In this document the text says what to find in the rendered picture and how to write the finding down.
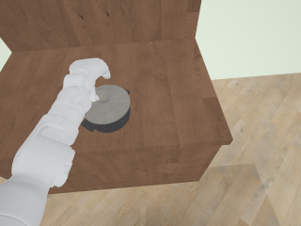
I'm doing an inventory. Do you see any robot left hand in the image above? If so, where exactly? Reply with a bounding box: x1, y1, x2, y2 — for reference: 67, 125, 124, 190
69, 57, 111, 102

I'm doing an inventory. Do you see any lid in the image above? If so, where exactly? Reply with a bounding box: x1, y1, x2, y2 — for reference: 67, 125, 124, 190
85, 85, 131, 124

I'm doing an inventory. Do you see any pot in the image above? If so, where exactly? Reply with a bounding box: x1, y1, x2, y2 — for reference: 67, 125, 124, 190
81, 87, 131, 133

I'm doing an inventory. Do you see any knob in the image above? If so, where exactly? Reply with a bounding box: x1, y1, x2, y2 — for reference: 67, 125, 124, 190
95, 88, 111, 104

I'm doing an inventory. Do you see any left robot forearm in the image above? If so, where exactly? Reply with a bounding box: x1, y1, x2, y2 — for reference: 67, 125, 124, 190
11, 68, 96, 175

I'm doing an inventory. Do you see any robot left upper arm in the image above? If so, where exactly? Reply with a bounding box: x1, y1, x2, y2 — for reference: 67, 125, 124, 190
0, 134, 75, 226

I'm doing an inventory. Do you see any table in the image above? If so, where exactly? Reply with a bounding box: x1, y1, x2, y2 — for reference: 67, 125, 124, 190
0, 0, 233, 195

